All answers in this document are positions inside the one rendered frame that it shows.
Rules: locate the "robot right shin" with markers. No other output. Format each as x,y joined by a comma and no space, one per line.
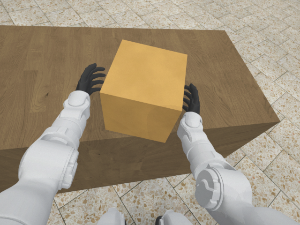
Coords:
168,211

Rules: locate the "robot right thigh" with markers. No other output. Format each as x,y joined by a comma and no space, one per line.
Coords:
174,218

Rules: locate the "robot left hand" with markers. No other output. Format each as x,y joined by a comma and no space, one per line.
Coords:
86,81

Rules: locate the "left robot upper arm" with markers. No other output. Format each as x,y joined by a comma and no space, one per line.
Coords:
49,167

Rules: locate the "robot right hand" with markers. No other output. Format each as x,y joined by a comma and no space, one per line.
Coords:
193,103

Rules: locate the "right robot upper arm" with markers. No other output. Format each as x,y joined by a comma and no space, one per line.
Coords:
227,196

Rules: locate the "robot left forearm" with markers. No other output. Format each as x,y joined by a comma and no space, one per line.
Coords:
68,127

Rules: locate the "carton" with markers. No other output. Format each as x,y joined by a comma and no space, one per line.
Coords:
142,94

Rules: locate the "pedestal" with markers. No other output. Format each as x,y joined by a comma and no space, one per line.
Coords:
41,65

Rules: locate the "robot right forearm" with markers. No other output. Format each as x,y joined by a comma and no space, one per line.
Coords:
198,149

